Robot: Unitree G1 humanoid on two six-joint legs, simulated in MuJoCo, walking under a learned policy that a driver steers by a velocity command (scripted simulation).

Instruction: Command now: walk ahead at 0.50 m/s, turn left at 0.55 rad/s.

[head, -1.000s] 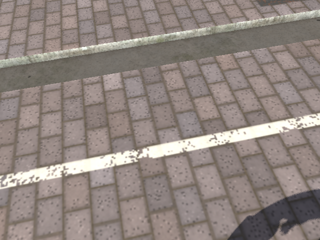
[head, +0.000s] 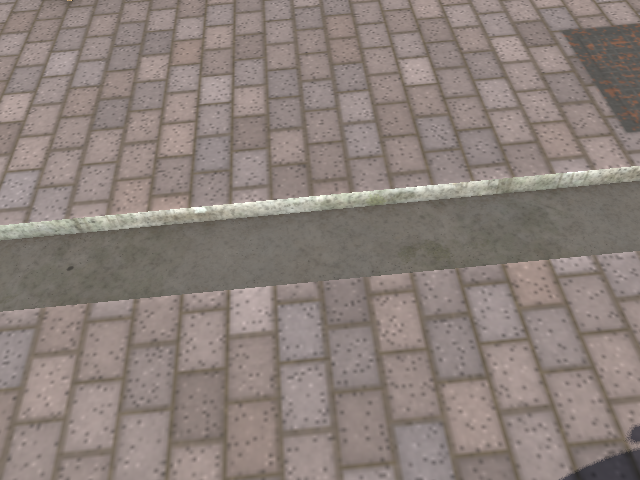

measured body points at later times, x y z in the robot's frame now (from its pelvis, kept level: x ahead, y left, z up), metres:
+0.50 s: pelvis +0.24 +0.08 -0.01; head +0.28 +0.10 +0.44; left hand +0.27 +0.36 -0.13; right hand +0.42 -0.15 -0.12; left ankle +0.25 +0.13 -0.75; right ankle +0.27 -0.08 -0.66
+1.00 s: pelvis +0.48 +0.12 -0.01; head +0.52 +0.12 +0.43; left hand +0.49 +0.40 -0.13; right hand +0.65 -0.10 -0.15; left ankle +0.36 +0.19 -0.66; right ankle +0.59 +0.09 -0.75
